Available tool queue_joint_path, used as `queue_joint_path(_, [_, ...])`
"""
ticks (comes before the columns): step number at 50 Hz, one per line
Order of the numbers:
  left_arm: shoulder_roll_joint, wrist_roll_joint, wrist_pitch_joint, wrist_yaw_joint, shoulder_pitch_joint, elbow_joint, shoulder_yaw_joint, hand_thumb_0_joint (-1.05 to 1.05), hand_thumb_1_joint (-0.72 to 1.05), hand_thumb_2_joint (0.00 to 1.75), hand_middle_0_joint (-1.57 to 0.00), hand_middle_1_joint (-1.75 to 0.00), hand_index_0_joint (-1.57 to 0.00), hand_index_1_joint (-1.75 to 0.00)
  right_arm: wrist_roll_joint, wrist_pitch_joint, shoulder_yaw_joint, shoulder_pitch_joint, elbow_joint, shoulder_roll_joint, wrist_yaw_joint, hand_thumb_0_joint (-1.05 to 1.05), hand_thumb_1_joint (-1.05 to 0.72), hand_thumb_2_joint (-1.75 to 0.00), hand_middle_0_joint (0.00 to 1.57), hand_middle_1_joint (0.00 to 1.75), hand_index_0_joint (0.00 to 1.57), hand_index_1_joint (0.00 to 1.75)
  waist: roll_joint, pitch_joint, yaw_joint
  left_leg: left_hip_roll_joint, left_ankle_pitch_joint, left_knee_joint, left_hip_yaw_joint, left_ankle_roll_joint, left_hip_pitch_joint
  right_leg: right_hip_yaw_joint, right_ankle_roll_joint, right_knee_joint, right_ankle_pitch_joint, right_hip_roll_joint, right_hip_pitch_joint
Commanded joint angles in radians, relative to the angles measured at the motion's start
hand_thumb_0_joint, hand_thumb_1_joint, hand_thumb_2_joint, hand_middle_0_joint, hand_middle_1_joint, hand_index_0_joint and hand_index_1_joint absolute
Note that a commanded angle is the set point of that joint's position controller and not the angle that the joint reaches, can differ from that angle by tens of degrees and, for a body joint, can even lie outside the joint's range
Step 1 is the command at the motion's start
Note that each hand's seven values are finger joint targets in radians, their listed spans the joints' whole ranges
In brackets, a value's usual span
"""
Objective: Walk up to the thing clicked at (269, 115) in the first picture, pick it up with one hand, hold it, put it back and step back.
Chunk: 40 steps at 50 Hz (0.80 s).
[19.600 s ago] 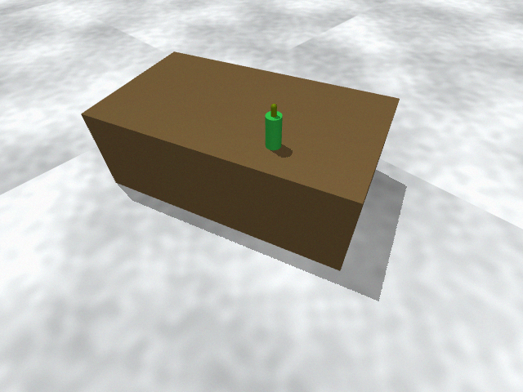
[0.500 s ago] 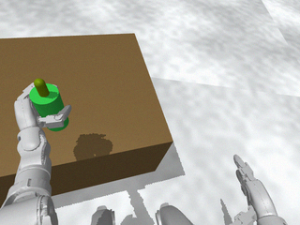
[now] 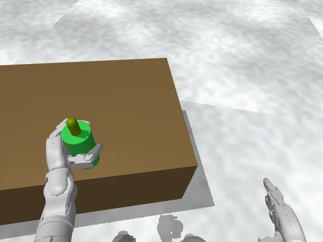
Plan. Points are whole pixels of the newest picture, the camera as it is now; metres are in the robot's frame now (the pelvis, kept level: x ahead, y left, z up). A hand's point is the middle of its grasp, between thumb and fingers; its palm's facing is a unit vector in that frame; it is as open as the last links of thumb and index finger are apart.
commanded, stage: lift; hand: left
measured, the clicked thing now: (80, 142) +0.38 +0.19 +0.04
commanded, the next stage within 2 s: hold in 0.14 s
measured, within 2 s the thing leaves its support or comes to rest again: neither
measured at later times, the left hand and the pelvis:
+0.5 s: hand (80, 148) +0.35 +0.18 +0.05, palm faces +0.24 -0.97 -0.03, open 8.6 cm; pelvis +0.01 +0.00 +0.01, yaw +0 degrees
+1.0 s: hand (78, 146) +0.35 +0.18 +0.07, palm faces +0.24 -0.97 -0.02, open 8.6 cm; pelvis +0.02 +0.01 +0.02, yaw +0 degrees
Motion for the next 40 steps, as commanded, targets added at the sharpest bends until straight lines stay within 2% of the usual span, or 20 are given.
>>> queue_joint_path(1, [0.149, -0.022, -0.097, 0.012, -0.376, -0.357, 0.019, 0.0, 0.23, 1.18, -1.14, -1.28, -1.17, -1.28, -0.002, -0.056, -0.07, -0.025, -0.183, -0.111, -0.02, 0.0, 0.55, -0.05, 0.05, 0.05, 0.05, 0.05, 0.102, -0.311, 0.008, -0.029, 0.101, -0.177, 0.056, 0.021, 0.311, -0.037, -0.032, -0.18, 0.21, 0.006, 0.075])
queue_joint_path(3, [0.147, -0.026, -0.086, 0.015, -0.327, -0.341, 0.029, 0.0, 0.25, 1.16, -1.14, -1.27, -1.17, -1.26, 0.004, -0.054, -0.098, -0.013, -0.155, -0.129, -0.025, 0.0, 0.55, -0.05, 0.05, 0.05, 0.05, 0.05, 0.071, -0.289, 0.012, -0.025, 0.111, -0.187, 0.057, 0.023, 0.319, -0.042, -0.032, -0.183, 0.22, 0.009, 0.07])
queue_joint_path(6, [0.125, -0.029, -0.078, 0.011, -0.306, -0.372, 0.012, 0.0, 0.27, 1.17, -1.15, -1.28, -1.17, -1.27, 0.005, -0.058, -0.092, -0.014, -0.147, -0.123, -0.027, 0.0, 0.55, -0.05, 0.05, 0.05, 0.05, 0.05, 0.062, -0.283, 0.009, -0.027, 0.116, -0.194, 0.059, 0.023, 0.328, -0.044, -0.031, -0.189, 0.228, 0.01, 0.081])
queue_joint_path(7, [0.127, -0.029, -0.075, 0.013, -0.294, -0.378, 0.02, 0.0, 0.25, 1.18, -1.15, -1.29, -1.18, -1.28, 0.006, -0.058, -0.108, -0.01, -0.144, -0.132, -0.029, 0.0, 0.54, -0.05, 0.05, 0.05, 0.05, 0.05, 0.048, -0.295, 0.012, -0.025, 0.123, -0.198, 0.058, 0.025, 0.336, -0.048, -0.032, -0.189, 0.234, 0.013, 0.086])
queue_joint_path(9, [0.11, -0.028, -0.072, 0.012, -0.289, -0.4, 0.004, 0.0, 0.25, 1.18, -1.16, -1.29, -1.18, -1.28, 0.008, -0.062, -0.087, -0.027, -0.176, -0.115, -0.027, 0.0, 0.55, -0.05, 0.05, 0.05, 0.05, 0.05, 0.055, -0.3, 0.018, -0.026, 0.122, -0.208, 0.055, 0.022, 0.346, -0.051, -0.035, -0.189, 0.228, 0.013, 0.092])
queue_joint_path(12, [0.124, -0.031, -0.068, 0.012, -0.27, -0.403, 0.015, 0.0, 0.25, 1.2, -1.19, -1.32, -1.21, -1.32, 0.01, -0.061, -0.105, -0.018, -0.127, -0.126, -0.032, 0.0, 0.54, -0.05, 0.05, 0.05, 0.05, 0.05, 0.054, -0.261, 0.024, -0.024, 0.11, -0.221, 0.056, 0.02, 0.344, -0.052, -0.035, -0.194, 0.214, 0.014, 0.085])
queue_joint_path(14, [0.109, -0.034, -0.064, 0.013, -0.257, -0.418, 0.006, 0.0, 0.3, 1.14, -1.17, -1.28, -1.2, -1.28, 0.011, -0.065, -0.096, -0.019, -0.143, -0.123, -0.033, 0.0, 0.54, -0.05, 0.05, 0.05, 0.05, 0.05, 0.055, -0.279, 0.024, -0.026, 0.131, -0.218, 0.06, 0.021, 0.357, -0.046, -0.034, -0.195, 0.238, 0.011, 0.101])
queue_joint_path(15, [0.089, -0.037, -0.065, 0.013, -0.266, -0.446, -0.007, 0.0, 0.3, 1.14, -1.17, -1.28, -1.2, -1.28, 0.009, -0.068, -0.06, -0.027, -0.165, -0.092, -0.029, 0.0, 0.54, -0.05, 0.05, 0.05, 0.05, 0.05, 0.057, -0.288, 0.03, -0.026, 0.142, -0.218, 0.058, 0.02, 0.358, -0.049, -0.034, -0.194, 0.244, 0.011, 0.114])
queue_joint_path(17, [0.113, -0.036, -0.059, 0.016, -0.229, -0.44, 0.014, 0.0, 0.28, 1.15, -1.18, -1.3, -1.2, -1.29, 0.009, -0.064, -0.098, -0.01, -0.154, -0.127, -0.036, 0.0, 0.53, -0.05, 0.05, 0.05, 0.05, 0.05, 0.058, -0.293, 0.03, -0.026, 0.172, -0.215, 0.059, 0.02, 0.369, -0.049, -0.033, -0.191, 0.271, 0.012, 0.125])
queue_joint_path(18, [0.096, -0.029, -0.056, 0.018, -0.22, -0.449, -0.004, 0.0, 0.29, 1.15, -1.18, -1.29, -1.2, -1.29, 0.005, -0.063, -0.082, -0.005, -0.157, -0.112, -0.033, 0.0, 0.54, -0.05, 0.05, 0.05, 0.05, 0.05, 0.056, -0.292, 0.033, -0.023, 0.186, -0.218, 0.055, 0.02, 0.372, -0.052, -0.037, -0.186, 0.275, 0.014, 0.125])
queue_joint_path(22, [0.094, -0.032, -0.048, 0.016, -0.219, -0.491, -0.011, 0.0, 0.33, 1.18, -1.21, -1.33, -1.24, -1.32, 0.005, -0.065, -0.096, -0.002, -0.127, -0.122, -0.037, 0.0, 0.54, -0.05, 0.05, 0.05, 0.05, 0.05, 0.081, -0.29, 0.025, -0.025, 0.2, -0.217, 0.061, 0.02, 0.385, -0.044, -0.036, -0.189, 0.295, 0.011, 0.117])
queue_joint_path(24, [0.091, -0.031, -0.043, 0.02, -0.195, -0.514, -0.008, 0.0, 0.33, 1.18, -1.2, -1.32, -1.22, -1.31, 0.007, -0.063, -0.069, -0.004, -0.123, -0.096, -0.035, 0.0, 0.54, -0.05, 0.05, 0.05, 0.05, 0.05, 0.065, -0.287, 0.041, -0.026, 0.205, -0.215, 0.06, 0.022, 0.375, -0.046, -0.035, -0.194, 0.294, 0.009, 0.131])
queue_joint_path(26, [0.096, -0.035, -0.036, 0.023, -0.178, -0.519, -0.002, 0.0, 0.32, 1.19, -1.21, -1.34, -1.24, -1.33, 0.006, -0.064, -0.093, -0.013, -0.141, -0.122, -0.039, 0.0, 0.54, -0.05, 0.05, 0.05, 0.05, 0.05, 0.057, -0.306, 0.04, -0.025, 0.237, -0.21, 0.062, 0.023, 0.388, -0.045, -0.033, -0.193, 0.323, 0.01, 0.154])
queue_joint_path(28, [0.086, -0.032, -0.025, 0.023, -0.17, -0.525, -0.012, 0.0, 0.31, 1.18, -1.22, -1.34, -1.25, -1.33, 0.006, -0.062, -0.085, 0.011, -0.099, -0.111, -0.04, 0.0, 0.54, -0.05, 0.05, 0.05, 0.05, 0.05, 0.077, -0.277, 0.037, -0.025, 0.239, -0.214, 0.064, 0.022, 0.389, -0.045, -0.034, -0.191, 0.329, 0.011, 0.14])
queue_joint_path(29, [0.078, -0.033, -0.025, 0.022, -0.168, -0.548, -0.02, 0.0, 0.33, 1.19, -1.21, -1.34, -1.24, -1.33, 0.004, -0.061, -0.078, 0.006, -0.124, -0.107, -0.038, 0.0, 0.54, -0.05, 0.05, 0.05, 0.05, 0.05, 0.064, -0.301, 0.036, -0.024, 0.255, -0.208, 0.062, 0.024, 0.394, -0.044, -0.032, -0.193, 0.341, 0.01, 0.147])
queue_joint_path(30, [0.085, -0.034, -0.022, 0.022, -0.155, -0.545, -0.009, 0.0, 0.34, 1.2, -1.23, -1.34, -1.25, -1.34, 0.005, -0.061, -0.084, -0.008, -0.115, -0.112, -0.04, 0.0, 0.54, -0.05, 0.05, 0.05, 0.05, 0.05, 0.061, -0.297, 0.045, -0.026, 0.26, -0.208, 0.062, 0.024, 0.386, -0.043, -0.032, -0.193, 0.348, 0.008, 0.156])
queue_joint_path(32, [0.073, -0.035, -0.014, 0.019, -0.157, -0.559, -0.026, 0.0, 0.36, 1.2, -1.23, -1.35, -1.25, -1.34, 0.009, -0.06, -0.074, -0.009, -0.108, -0.101, -0.04, 0.0, 0.54, -0.05, 0.05, 0.05, 0.05, 0.05, 0.061, -0.271, 0.046, -0.028, 0.233, -0.218, 0.064, 0.022, 0.377, -0.042, -0.032, -0.198, 0.327, 0.007, 0.153])
queue_joint_path(36, [0.08, -0.041, -0.002, 0.023, -0.14, -0.582, -0.011, 0.0, 0.31, 1.19, -1.22, -1.34, -1.24, -1.34, 0.012, -0.064, -0.09, -0.025, -0.119, -0.117, -0.045, 0.0, 0.54, -0.05, 0.05, 0.05, 0.05, 0.05, 0.05, -0.266, 0.05, -0.026, 0.216, -0.23, 0.064, 0.021, 0.384, -0.044, -0.032, -0.208, 0.308, 0.009, 0.161])
queue_joint_path(37, [0.072, -0.038, 0.006, 0.024, -0.125, -0.576, -0.018, 0.0, 0.32, 1.19, -1.21, -1.34, -1.23, -1.33, 0.012, -0.061, -0.093, -0.003, -0.102, -0.117, -0.046, 0.0, 0.54, -0.05, 0.05, 0.05, 0.05, 0.05, 0.052, -0.256, 0.04, -0.025, 0.22, -0.233, 0.064, 0.021, 0.391, -0.045, -0.033, -0.207, 0.313, 0.01, 0.152])
queue_joint_path(40, [0.067, -0.037, 0.021, 0.019, -0.101, -0.613, -0.031, 0.0, 0.33, 1.19, -1.22, -1.34, -1.24, -1.33, 0.013, -0.061, -0.082, 0.003, -0.093, -0.106, -0.048, 0.0, 0.53, -0.05, 0.05, 0.05, 0.05, 0.05, 0.054, -0.266, 0.047, -0.028, 0.233, -0.23, 0.066, 0.024, 0.393, -0.041, -0.031, -0.214, 0.328, 0.007, 0.164])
